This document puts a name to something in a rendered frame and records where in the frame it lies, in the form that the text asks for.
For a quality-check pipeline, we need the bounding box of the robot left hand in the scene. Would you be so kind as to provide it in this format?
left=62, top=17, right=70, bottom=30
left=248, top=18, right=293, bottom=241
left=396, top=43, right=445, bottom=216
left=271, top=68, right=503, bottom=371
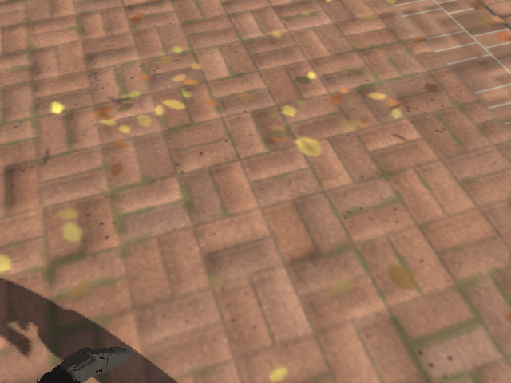
left=37, top=347, right=131, bottom=383

